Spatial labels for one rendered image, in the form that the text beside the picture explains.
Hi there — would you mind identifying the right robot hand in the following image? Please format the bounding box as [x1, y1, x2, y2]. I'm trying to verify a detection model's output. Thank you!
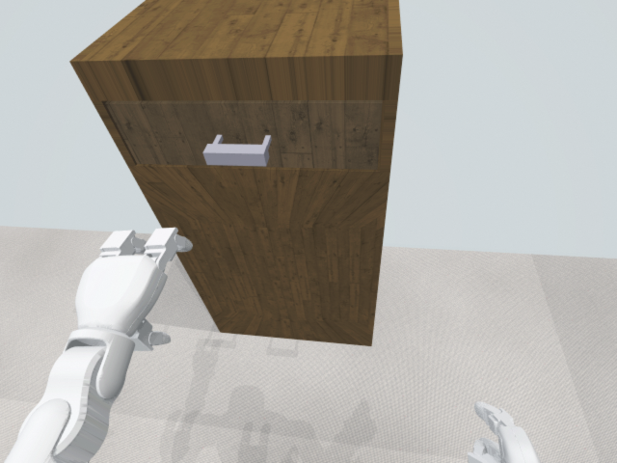
[468, 401, 541, 463]

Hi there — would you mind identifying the handle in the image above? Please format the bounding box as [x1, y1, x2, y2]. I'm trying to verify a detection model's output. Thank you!
[203, 135, 272, 166]

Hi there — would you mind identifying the robot left forearm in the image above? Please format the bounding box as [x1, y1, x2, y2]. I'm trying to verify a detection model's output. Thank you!
[4, 327, 135, 463]

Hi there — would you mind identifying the left robot hand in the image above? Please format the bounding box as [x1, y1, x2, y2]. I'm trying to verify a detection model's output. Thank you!
[75, 228, 193, 351]

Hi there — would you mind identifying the drawer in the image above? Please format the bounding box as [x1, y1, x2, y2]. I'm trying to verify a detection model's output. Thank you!
[105, 100, 383, 170]

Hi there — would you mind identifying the cabinet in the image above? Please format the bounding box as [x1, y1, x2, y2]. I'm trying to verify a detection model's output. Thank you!
[70, 0, 403, 346]

